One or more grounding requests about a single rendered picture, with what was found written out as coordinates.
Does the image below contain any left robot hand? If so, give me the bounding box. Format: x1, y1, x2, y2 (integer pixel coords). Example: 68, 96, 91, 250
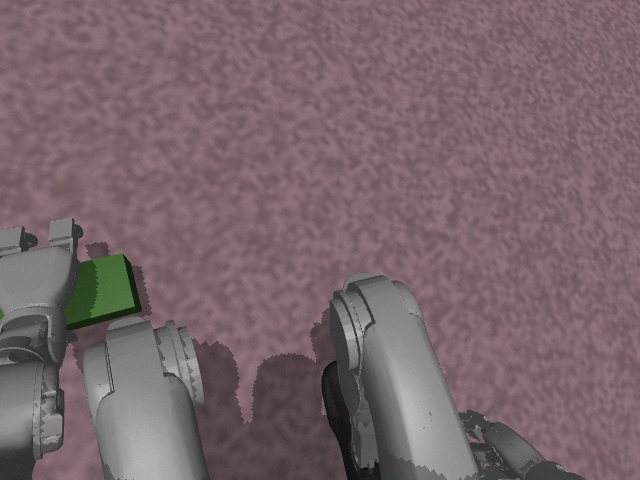
0, 218, 83, 347

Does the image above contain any right robot arm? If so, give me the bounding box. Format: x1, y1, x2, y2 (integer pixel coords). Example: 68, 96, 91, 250
524, 461, 585, 480

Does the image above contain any left robot arm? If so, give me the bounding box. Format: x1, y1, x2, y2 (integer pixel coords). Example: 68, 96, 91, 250
0, 307, 67, 480

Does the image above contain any carton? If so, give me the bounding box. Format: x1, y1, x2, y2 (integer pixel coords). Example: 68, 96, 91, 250
0, 253, 142, 330

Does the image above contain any right robot hand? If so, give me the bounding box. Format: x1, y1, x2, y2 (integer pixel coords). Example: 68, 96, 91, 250
458, 409, 546, 480

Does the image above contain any right robot foot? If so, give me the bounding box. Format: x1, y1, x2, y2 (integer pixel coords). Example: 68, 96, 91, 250
321, 361, 381, 480

